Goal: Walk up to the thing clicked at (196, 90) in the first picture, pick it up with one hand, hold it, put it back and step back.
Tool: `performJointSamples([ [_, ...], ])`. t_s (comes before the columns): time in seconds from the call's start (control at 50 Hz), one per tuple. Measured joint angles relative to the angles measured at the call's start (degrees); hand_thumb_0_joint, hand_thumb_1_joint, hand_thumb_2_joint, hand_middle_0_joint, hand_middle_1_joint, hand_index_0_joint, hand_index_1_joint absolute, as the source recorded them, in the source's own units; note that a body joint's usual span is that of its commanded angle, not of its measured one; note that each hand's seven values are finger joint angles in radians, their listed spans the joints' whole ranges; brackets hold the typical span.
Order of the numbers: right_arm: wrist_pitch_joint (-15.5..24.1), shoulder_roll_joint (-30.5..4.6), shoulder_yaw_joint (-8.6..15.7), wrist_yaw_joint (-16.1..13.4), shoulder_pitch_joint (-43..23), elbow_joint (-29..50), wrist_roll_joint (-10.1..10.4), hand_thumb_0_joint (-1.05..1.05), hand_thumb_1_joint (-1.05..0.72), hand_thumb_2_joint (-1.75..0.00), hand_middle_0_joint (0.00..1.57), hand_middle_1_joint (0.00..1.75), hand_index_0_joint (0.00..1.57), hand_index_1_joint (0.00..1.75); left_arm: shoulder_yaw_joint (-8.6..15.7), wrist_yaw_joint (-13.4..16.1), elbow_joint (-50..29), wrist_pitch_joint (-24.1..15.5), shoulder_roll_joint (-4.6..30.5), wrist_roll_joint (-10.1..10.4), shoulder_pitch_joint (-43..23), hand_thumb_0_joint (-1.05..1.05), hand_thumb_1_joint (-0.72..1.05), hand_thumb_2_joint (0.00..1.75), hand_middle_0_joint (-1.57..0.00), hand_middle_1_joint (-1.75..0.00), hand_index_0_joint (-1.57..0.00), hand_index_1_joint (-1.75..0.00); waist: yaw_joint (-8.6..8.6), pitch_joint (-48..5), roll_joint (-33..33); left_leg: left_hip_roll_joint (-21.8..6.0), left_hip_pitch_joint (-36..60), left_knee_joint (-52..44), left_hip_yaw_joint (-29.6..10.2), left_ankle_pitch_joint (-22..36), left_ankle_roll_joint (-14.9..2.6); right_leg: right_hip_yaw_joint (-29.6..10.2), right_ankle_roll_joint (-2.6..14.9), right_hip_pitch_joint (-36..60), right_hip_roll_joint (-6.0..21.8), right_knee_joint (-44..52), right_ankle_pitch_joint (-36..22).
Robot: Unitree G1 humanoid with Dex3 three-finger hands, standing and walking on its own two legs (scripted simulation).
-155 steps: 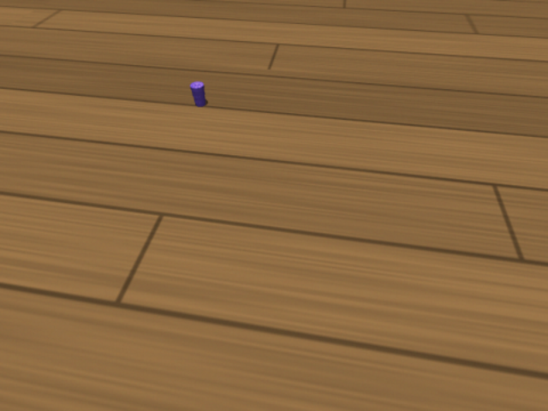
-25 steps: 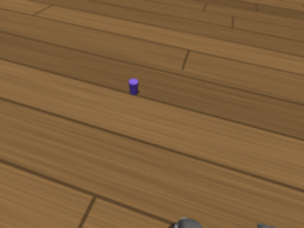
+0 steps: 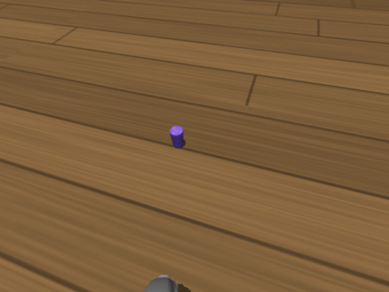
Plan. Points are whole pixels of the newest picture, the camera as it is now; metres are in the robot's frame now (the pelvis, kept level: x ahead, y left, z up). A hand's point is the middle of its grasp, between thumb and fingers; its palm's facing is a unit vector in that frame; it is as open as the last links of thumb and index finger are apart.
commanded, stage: walk up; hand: left
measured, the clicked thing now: (177, 137) +1.14 +0.18 -0.70
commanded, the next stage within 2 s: none
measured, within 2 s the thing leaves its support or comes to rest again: neither
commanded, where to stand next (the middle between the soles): +0.74 -0.03 m, yaw +0 degrees
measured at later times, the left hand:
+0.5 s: hand (94, 240) +0.27 +0.29 -0.14, palm faces -0.08 -0.94 -0.33, open 7.4 cm
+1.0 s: hand (126, 185) +0.43 +0.24 -0.14, palm faces +0.01 -0.93 -0.37, open 7.4 cm
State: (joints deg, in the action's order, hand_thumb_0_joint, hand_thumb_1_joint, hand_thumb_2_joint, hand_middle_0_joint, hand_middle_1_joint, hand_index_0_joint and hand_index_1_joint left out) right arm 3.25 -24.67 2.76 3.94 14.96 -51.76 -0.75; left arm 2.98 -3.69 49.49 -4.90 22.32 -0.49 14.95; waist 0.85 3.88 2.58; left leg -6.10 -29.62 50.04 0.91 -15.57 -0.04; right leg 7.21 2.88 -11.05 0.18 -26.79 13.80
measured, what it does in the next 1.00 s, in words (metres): walks ahead: left foot, then right foot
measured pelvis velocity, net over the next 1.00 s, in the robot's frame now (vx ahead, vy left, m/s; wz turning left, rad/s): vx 0.40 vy -0.03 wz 0.01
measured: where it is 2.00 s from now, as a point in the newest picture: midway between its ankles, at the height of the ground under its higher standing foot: (208, 199)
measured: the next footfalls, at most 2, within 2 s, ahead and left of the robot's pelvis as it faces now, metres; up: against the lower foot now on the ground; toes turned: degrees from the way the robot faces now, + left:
left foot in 0.16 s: +0.25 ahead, +0.14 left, +0.00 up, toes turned +7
right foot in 0.62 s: +0.42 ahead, -0.15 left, +0.00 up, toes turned -6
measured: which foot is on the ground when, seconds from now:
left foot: up 0.00-0.14, down 0.16-0.64, up 0.66-1.00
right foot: down 0.00-0.18, up 0.20-0.60, down 0.62-1.00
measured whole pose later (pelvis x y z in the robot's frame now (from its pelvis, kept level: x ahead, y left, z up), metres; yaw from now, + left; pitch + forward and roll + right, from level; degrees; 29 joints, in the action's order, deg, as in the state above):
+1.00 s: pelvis +0.40 -0.03 +0.00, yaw +1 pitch -2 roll -1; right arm 2.2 -24.1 3.0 4.6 14.7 -51.8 -1.2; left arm 2.9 -3.0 49.5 -4.5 23.4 -0.6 18.9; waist 2.2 4.3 1.6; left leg -5.6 -27.9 39.1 1.6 -11.8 -0.3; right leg 7.2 1.5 -8.9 1.2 -27.9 17.1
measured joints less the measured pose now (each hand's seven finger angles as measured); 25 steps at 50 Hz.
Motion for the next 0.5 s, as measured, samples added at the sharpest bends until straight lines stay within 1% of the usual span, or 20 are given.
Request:
performJointSamples([
  [0.04, -0.2, 0.2, 0.2, 0.5, -0.5, 0.0, -0.3, 0.01, -0.91, -0.90, 0.20, 0.30, 0.21, 0.30, 0.2, -0.1, 0.1, 0.1, 0.6, -0.3, 1.3, 0.01, 0.90, 0.90, -0.21, -0.30, -0.20, -0.30, 0.63, 0.0, -0.6, -0.5, -0.4, -5.8, 0.6, 2.8, 0.24, 0.2, -0.32, 1.9, -0.1, 0.7, 1.3],
  [0.08, -0.2, 0.2, 0.5, 0.8, -0.9, -0.2, -0.4, 0.01, -0.91, -0.90, 0.20, 0.30, 0.21, 0.30, 0.4, -0.3, 0.3, 0.3, 1.3, -0.4, 2.5, 0.01, 0.90, 0.90, -0.21, -0.30, -0.20, -0.30, 1.22, -0.1, -1.1, -0.6, 0.2, -10.8, 1.1, 5.4, 0.10, 0.5, -0.89, 3.7, -0.1, 0.7, 3.0],
  [0.12, -0.1, 0.3, 0.7, 0.9, -1.1, -0.4, -0.4, 0.01, -0.91, -0.90, 0.20, 0.30, 0.21, 0.30, 0.4, -0.4, 0.6, 0.5, 2.0, -0.4, 3.8, 0.01, 0.90, 0.90, -0.21, -0.30, -0.20, -0.30, 1.71, -0.3, -1.7, -0.2, 1.8, -14.5, 1.9, 7.0, -0.14, 0.7, -1.61, 5.3, 0.1, -0.4, 5.5],
  [0.16, 0.4, 0.2, 0.8, 0.9, -1.0, -0.1, -0.4, 0.01, -0.91, -0.90, 0.20, 0.30, 0.21, 0.30, 0.4, -0.4, 0.9, 0.9, 2.7, -0.4, 5.2, 0.01, 0.90, 0.90, -0.21, -0.30, -0.20, -0.30, 1.95, -0.9, -2.3, 0.9, 4.8, -17.7, 2.9, 6.9, -0.72, 0.7, -2.43, 6.0, 0.7, -3.3, 9.0],
  [0.18, 0.9, 0.3, 0.9, 0.6, -1.3, 0.1, -0.6, 0.01, -0.91, -0.90, 0.20, 0.30, 0.21, 0.30, 0.3, -0.1, 1.2, 1.2, 3.1, -0.4, 5.7, 0.01, 0.90, 0.90, -0.21, -0.30, -0.20, -0.30, 1.83, -0.9, -3.3, 1.8, 5.6, -17.6, 3.4, 8.9, -1.23, 0.3, -2.16, 5.4, 1.8, -6.8, 11.3],
  [0.2, 1.4, 0.5, 1.0, 0.2, -1.8, 0.5, -1.0, 0.01, -0.91, -0.90, 0.20, 0.30, 0.21, 0.30, 0.3, 0.2, 1.7, 1.6, 3.2, -0.2, 5.7, 0.01, 0.90, 0.90, -0.21, -0.30, -0.20, -0.30, 1.73, -0.6, -4.4, 2.6, 5.6, -15.6, 4.2, 7.7, -1.58, -0.9, -1.40, 3.4, 2.9, -12.8, 12.2],
  [0.24, 2.0, 0.8, 0.9, -0.3, -2.3, 1.8, -0.3, 0.01, -0.91, -0.90, 0.20, 0.30, 0.21, 0.30, -0.1, 0.8, 2.8, 2.6, 2.9, 0.0, 5.2, 0.01, 0.91, 0.90, -0.20, -0.30, -0.20, -0.30, 0.86, -0.1, -4.9, 2.9, 6.1, -13.2, 4.7, 4.5, -2.07, -4.8, -0.52, -2.3, 1.7, -26.2, 13.3],
  [0.26, 2.1, 1.3, 0.7, -0.5, -2.4, 2.2, 0.2, 0.01, -0.91, -0.90, 0.20, 0.30, 0.21, 0.30, -0.4, 1.0, 3.3, 2.9, 3.0, 0.1, 5.0, 0.01, 0.91, 0.90, -0.20, -0.30, -0.20, -0.30, 0.44, 0.0, -5.3, 3.1, 7.2, -13.7, 5.0, 3.9, -2.18, -6.2, -0.32, -5.0, 1.2, -31.1, 12.4],
  [0.3, 2.2, 2.1, 0.1, -0.9, -2.1, 2.8, 0.7, 0.01, -0.91, -0.90, 0.20, 0.30, 0.21, 0.30, -0.6, 0.9, 3.7, 2.8, 3.3, 0.3, 4.4, 0.01, 0.91, 0.90, -0.20, -0.30, -0.20, -0.30, -0.08, 0.2, -6.3, 3.4, 10.0, -16.1, 5.6, 3.6, -2.09, -7.6, -0.33, -9.6, 1.2, -35.1, 9.5],
  [0.36, 2.4, 2.5, -0.6, -1.1, -0.7, 3.0, 0.9, 0.01, -0.90, -0.90, 0.20, 0.30, 0.21, 0.30, -0.3, 0.4, 3.5, 2.5, 3.5, 0.3, 3.5, 0.01, 0.91, 0.90, -0.20, -0.30, -0.20, -0.30, -0.36, 0.2, -7.2, 3.8, 14.0, -19.9, 6.4, 3.5, -1.84, -8.1, -1.28, -14.8, 3.2, -32.6, 6.0],
  [0.42, 2.3, 2.3, -0.7, -1.1, 0.9, 2.8, 0.6, 0.01, -0.90, -0.90, 0.20, 0.30, 0.21, 0.30, 0.0, -0.4, 3.4, 2.8, 3.4, 0.0, 2.6, 0.01, 0.91, 0.90, -0.20, -0.30, -0.20, -0.30, -0.81, 0.0, -6.9, 3.9, 17.6, -22.7, 6.8, 2.8, -1.71, -7.8, -2.44, -17.9, 5.1, -27.1, 3.2],
  [0.46, 2.2, 1.9, -0.6, -0.9, 2.0, 2.4, 0.5, 0.01, -0.90, -0.90, 0.20, 0.30, 0.21, 0.30, 0.1, -0.9, 3.4, 3.1, 3.1, -0.2, 1.9, 0.01, 0.91, 0.90, -0.20, -0.30, -0.20, -0.30, -1.25, -0.1, -6.3, 3.8, 19.6, -24.0, 6.9, 2.0, -1.52, -7.2, -2.83, -19.0, 6.1, -22.7, 1.2],
  [0.5, 2.0, 1.4, -0.5, -0.9, 3.0, 2.1, 0.5, 0.01, -0.90, -0.90, 0.20, 0.30, 0.21, 0.30, 0.3, -1.5, 3.5, 3.2, 2.9, -0.3, 1.1, 0.01, 0.91, 0.90, -0.20, -0.30, -0.20, -0.30, -1.72, -0.2, -5.5, 3.6, 21.5, -24.6, 6.9, 0.9, -1.07, -6.8, -2.84, -19.0, 6.8, -17.8, -1.4],
])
